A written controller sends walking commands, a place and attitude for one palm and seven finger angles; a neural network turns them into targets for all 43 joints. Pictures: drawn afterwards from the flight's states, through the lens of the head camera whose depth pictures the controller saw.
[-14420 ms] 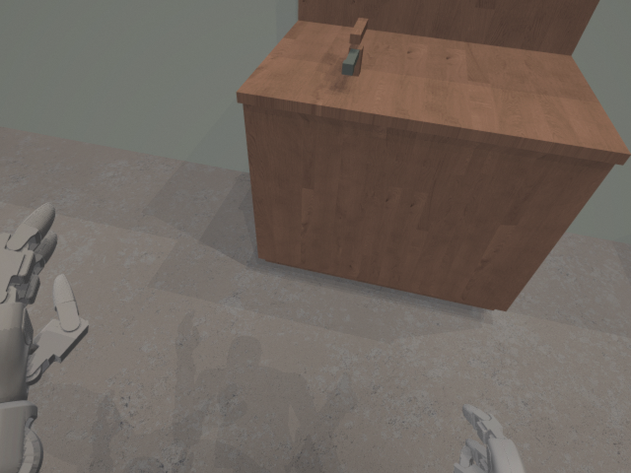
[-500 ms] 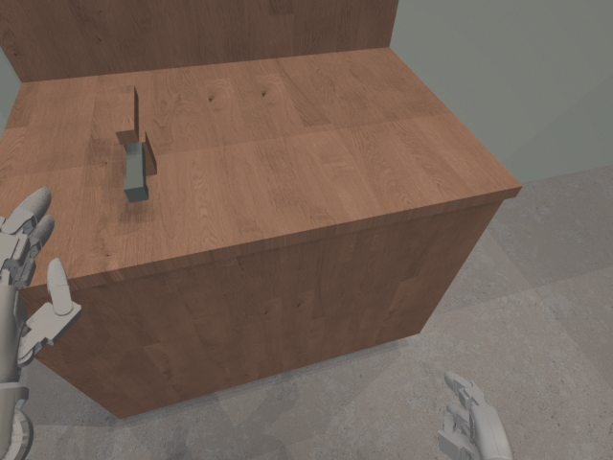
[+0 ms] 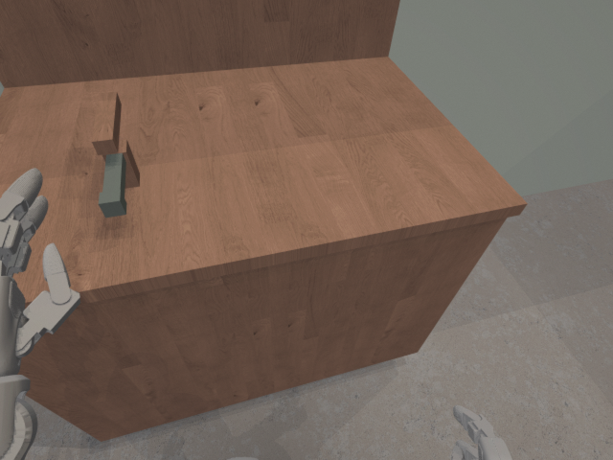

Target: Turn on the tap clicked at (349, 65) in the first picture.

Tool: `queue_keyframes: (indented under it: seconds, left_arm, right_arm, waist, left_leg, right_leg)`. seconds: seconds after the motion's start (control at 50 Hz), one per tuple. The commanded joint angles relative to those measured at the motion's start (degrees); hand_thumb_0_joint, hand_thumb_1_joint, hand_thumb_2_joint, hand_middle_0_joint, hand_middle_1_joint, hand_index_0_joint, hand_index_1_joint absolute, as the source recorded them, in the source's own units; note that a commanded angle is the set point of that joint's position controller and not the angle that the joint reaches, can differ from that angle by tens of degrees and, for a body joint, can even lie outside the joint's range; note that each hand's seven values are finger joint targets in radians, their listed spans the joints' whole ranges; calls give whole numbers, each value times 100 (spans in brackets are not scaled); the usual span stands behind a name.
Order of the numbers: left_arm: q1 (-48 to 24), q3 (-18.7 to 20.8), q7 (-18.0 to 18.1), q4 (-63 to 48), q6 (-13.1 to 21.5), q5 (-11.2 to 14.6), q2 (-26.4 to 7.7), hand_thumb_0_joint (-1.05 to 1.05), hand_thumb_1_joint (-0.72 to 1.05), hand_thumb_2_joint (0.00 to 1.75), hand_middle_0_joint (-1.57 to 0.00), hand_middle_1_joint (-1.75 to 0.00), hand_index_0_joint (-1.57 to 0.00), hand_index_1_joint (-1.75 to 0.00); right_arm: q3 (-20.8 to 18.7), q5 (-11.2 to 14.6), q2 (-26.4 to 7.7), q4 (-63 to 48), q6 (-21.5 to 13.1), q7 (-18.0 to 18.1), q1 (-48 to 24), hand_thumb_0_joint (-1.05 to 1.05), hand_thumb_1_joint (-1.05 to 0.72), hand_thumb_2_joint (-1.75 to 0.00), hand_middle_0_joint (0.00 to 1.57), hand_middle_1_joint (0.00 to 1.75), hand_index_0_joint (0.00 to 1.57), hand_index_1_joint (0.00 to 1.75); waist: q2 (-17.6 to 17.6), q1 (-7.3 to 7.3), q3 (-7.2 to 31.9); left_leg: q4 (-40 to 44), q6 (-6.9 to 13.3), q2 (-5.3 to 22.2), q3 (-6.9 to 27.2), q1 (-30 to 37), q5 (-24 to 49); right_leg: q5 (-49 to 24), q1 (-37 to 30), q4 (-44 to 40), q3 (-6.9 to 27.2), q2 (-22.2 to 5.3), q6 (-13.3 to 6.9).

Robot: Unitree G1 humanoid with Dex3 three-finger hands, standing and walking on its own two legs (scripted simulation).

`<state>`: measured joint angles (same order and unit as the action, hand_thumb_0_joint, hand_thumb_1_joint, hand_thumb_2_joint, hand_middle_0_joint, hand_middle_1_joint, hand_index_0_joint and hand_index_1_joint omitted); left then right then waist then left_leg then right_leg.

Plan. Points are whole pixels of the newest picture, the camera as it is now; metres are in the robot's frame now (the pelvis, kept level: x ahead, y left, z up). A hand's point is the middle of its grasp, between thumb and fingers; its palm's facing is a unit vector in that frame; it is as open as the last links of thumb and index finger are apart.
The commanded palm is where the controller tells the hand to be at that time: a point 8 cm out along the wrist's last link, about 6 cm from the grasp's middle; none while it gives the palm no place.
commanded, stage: shuffle to correct the standing spot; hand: left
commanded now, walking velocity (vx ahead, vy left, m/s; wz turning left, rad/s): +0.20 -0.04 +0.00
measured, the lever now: (113, 203) +0.42 +0.32 +0.09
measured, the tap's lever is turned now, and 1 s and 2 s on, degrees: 0 0 0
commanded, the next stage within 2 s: come to a stop and stand still in 0.30 s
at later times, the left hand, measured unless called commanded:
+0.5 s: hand (141, 230) +0.30 +0.21 +0.17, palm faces +0.41 -0.81 -0.43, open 7.4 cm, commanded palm +0.25 +0.24 +0.19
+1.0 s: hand (147, 217) +0.32 +0.21 +0.17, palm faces +0.40 -0.85 -0.33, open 7.4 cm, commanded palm +0.27 +0.24 +0.19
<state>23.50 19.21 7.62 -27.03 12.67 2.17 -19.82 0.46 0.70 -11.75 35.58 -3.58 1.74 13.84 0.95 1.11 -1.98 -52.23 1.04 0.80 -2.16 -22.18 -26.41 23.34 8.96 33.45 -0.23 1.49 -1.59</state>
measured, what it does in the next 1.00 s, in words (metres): walks ahead: left foot, then right foot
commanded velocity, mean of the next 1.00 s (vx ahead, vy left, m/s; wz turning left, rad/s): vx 0.02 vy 0.02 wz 0.00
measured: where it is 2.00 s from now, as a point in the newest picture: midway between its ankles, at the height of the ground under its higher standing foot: outside the picture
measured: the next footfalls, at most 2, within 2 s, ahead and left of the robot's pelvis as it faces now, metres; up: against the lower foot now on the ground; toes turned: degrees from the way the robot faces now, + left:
left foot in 0.08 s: +0.10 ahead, +0.11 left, +0.00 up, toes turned +3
right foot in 0.44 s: +0.17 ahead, -0.15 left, +0.00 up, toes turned -7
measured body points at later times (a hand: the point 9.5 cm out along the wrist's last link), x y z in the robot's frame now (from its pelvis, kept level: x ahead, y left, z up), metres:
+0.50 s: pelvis +0.07 -0.04 -0.01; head +0.09 -0.04 +0.44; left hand +0.27 +0.25 +0.19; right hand +0.23 -0.26 -0.10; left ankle +0.06 +0.10 -0.71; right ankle +0.13 -0.14 -0.73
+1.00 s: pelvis +0.10 -0.03 +0.01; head +0.10 -0.02 +0.46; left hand +0.29 +0.26 +0.19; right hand +0.27 -0.24 -0.07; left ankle +0.14 +0.07 -0.73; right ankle +0.13 -0.14 -0.73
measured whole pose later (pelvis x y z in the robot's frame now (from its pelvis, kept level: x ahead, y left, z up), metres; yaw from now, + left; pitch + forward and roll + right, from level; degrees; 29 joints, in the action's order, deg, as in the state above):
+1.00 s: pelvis +0.10 -0.03 +0.01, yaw -3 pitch -2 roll -1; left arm 24.8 19.0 8.6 -25.0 9.3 2.3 -17.5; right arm 2.6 -0.1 -9.8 34.4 -5.9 2.4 11.4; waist -1.1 1.9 -1.9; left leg -31.2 1.0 1.6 -3.4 -15.6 -13.8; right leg 12.0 13.9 27.7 -4.6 -0.1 -0.7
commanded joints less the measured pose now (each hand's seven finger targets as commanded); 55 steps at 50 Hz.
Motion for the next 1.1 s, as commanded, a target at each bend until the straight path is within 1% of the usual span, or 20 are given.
queue_keyframes:
  seconds: [0.0, 0.02, 0.06, 0.08, 0.12, 0.26, 0.38, 0.4, 0.44, 0.46, 0.58, 0.64, 0.74, 0.86, 0.94, 1.0, 1.02, 1.04, 1.06, 1.08]
  left_arm:
    - [-552, 847, 178, -1299, 365, 82, -1118, 0, 90, 90, -20, -30, -20, -30]
    - [-676, 818, 150, -1463, 341, 115, -1101, 0, 90, 90, -20, -30, -20, -30]
    - [-856, 791, 162, -1925, 439, 135, -1135, 0, 90, 90, -20, -30, -20, -30]
    - [-826, 907, 176, -1736, 456, 51, -1341, 0, 90, 90, -20, -30, -20, -30]
    - [-958, 786, 85, -1717, 323, 68, -1176, 0, 90, 90, -20, -30, -20, -30]
    - [345, 983, -10, -1403, 269, 32, -1020, 0, 90, 90, -20, -30, -20, -30]
    - [-237, 955, 81, -918, 153, 1, -1044, 0, 90, 90, -20, -30, -20, -30]
    - [-378, 924, 96, -816, 142, -39, -1071, 0, 90, 90, -20, -30, -20, -30]
    - [-726, 904, 133, -940, 102, -123, -1296, 0, 90, 90, -20, -30, -20, -30]
    - [-929, 774, 160, -995, 119, -118, -1183, 0, 90, 90, -20, -30, -20, -30]
    - [-82, 1009, 325, -1897, 326, -48, -1261, 0, 90, 90, -20, -30, -20, -30]
    - [139, 1221, 389, -2007, 324, 41, -1324, 0, 90, 90, -20, -30, -20, -30]
    - [335, 1164, 293, -1564, 295, 72, -1190, 0, 90, 90, -20, -30, -20, -30]
    - [-151, 551, 201, -1000, 121, 4, -758, 0, 90, 90, -20, -30, -20, -30]
    - [-389, 396, 159, -908, -46, 12, -772, 0, 90, 90, -20, -30, -20, -30]
    - [-806, 450, 183, -1262, -62, 5, -939, 0, 90, 90, -20, -30, -20, -30]
    - [-6304, 3659, 154, -2210, 488, -864, -5422, 0, 90, 90, -20, -30, -20, -30]
    - [-3050, 1435, -139, 909, 299, -356, -2027, 0, 90, 90, -20, -30, -20, -30]
    - [-1881, 1121, -25, 92, 174, 16, -1517, 0, 90, 90, -20, -30, -20, -30]
    - [-2006, 676, -62, 260, 171, -45, -1061, 0, 90, 90, -20, -30, -20, -30]
  right_arm:
    - [-133, -20, -369, -950, -277, 29, -645, 0, -90, -90, 20, 30, 20, 30]
    - [-208, -7, -458, -937, -303, 67, -563, 0, -90, -90, 20, 30, 20, 30]
    - [-359, -27, -720, -1149, -363, 78, -752, 0, -90, -90, 20, 30, 20, 30]
    - [-256, -60, -542, -1162, -420, 39, -724, 0, -90, -90, 20, 30, 20, 30]
    - [-308, -80, -617, -1018, -449, 10, -689, 0, -90, -90, 20, 30, 20, 30]
    - [-292, -33, -624, -1031, -555, -62, -566, 0, -90, -90, 20, 30, 20, 30]
    - [-201, -29, -605, -1040, -481, 131, -605, 0, -90, -90, 20, 30, 20, 30]
    - [-195, -50, -563, -1009, -471, 143, -570, 0, -90, -90, 20, 30, 20, 30]
    - [-175, -81, -504, -1074, -493, 117, -711, 0, -90, -90, 20, 30, 20, 30]
    - [-151, -74, -536, -999, -513, 84, -809, 0, -90, -90, 20, 30, 20, 30]
    - [-135, -64, -415, -979, -445, 119, -927, 0, -90, -90, 20, 30, 20, 30]
    - [-207, -83, -439, -1020, -414, 144, -743, 0, -90, -90, 20, 30, 20, 30]
    - [-234, -57, -599, -1139, -450, 182, -738, 0, -90, -90, 20, 30, 20, 30]
    - [-205, -29, -652, -1035, -573, 175, -632, 0, -90, -90, 20, 30, 20, 30]
    - [-153, -48, -588, -992, -487, 172, -633, 0, -90, -90, 20, 30, 20, 30]
    - [-98, -67, -554, -988, -448, 231, -789, 0, -90, -90, 20, 30, 20, 30]
    - [-242, -314, -599, -842, -745, 210, -144, 0, -90, -90, 20, 30, 20, 30]
    - [-33, -154, -55, -495, -741, 192, -399, 0, -90, -90, 20, 30, 20, 30]
    - [-183, 22, -444, -968, -690, 127, -789, 0, -90, -90, 20, 30, 20, 30]
    - [-236, 20, -527, -1000, -763, 101, -567, 0, -90, -90, 20, 30, 20, 30]
  waist:
    - [175, -89, 452]
    - [-236, -235, 797]
    - [-2306, -262, 1124]
    - [-1243, -174, 1050]
    - [-766, -255, 483]
    - [-1199, -51, 452]
    - [-752, -91, 538]
    - [-179, -53, 568]
    - [1446, 47, 611]
    - [778, 23, 460]
    - [497, 24, 910]
    - [273, -50, 1010]
    - [-1658, 19, 703]
    - [-411, -32, 861]
    - [297, -51, 639]
    - [-21, -57, 516]
    - [1046, 113, -608]
    - [1072, 76, 678]
    - [-332, 183, 628]
    - [-658, 124, 832]
  left_leg:
    - [1809, -20, -29, -420, 579, 1306]
    - [2350, -6, -255, -401, 1853, 2146]
    - [3314, 981, 2027, 3147, 3158, 2712]
    - [3456, 1391, 2165, 3411, 2715, 2027]
    - [3567, 1471, 2118, 3054, 2133, 2148]
    - [3565, 829, 1400, 575, 805, 2090]
    - [2526, 362, 1104, 57, 104, 568]
    - [1699, 234, 795, -160, -256, 150]
    - [-745, -77, -26, -196, -1334, -616]
    - [-1202, -107, 98, 154, -1220, -463]
    - [1015, -147, 215, 106, 225, 457]
    - [2111, -229, -95, -146, 924, 1672]
    - [3230, 246, 1132, 1145, 413, 3090]
    - [2667, -55, 690, 465, 620, 2574]
    - [2459, -183, 198, 194, 677, 1256]
    - [2734, -150, 175, 243, 821, 1023]
    - [1864, -65, 216, 78, 161, 1480]
    - [1997, 35, -238, 250, 867, 1330]
    - [2599, -38, 42, 171, 1374, 1562]
    - [2633, -80, 146, -35, 1362, 1467]
  right_leg:
    - [-2747, 3, -262, 660, -1070, -714]
    - [-2492, 575, 717, 185, -600, -414]
    - [1007, 2461, 3509, 14, 190, 134]
    - [764, 2579, 3993, 440, 129, 40]
    - [420, 3016, 4218, 443, -287, 102]
    - [-707, 1652, 1837, -351, -467, 180]
    - [-907, -232, -466, -949, -97, 239]
    - [-602, -583, -841, -419, -380, 76]
    - [-726, -759, -1829, 2583, -2280, -876]
    - [-1065, -420, -1952, 2675, -2485, -1018]
    - [-3161, -154, -934, 513, -1832, -640]
    - [-2662, 38, -750, 348, -1563, -361]
    - [-615, 153, 298, -208, -371, 177]
    - [-2265, -265, -801, 136, -475, 129]
    - [-1235, 321, -1560, 688, -838, -30]
    - [-490, 557, -1708, 529, -742, 22]
    - [-1611, 1454, -2202, 918, -887, 256]
    - [-1546, 999, -1732, 909, -1266, -335]
    - [-1657, 761, -1346, 934, -1059, -398]
    - [-1400, 548, -1262, 827, -930, -310]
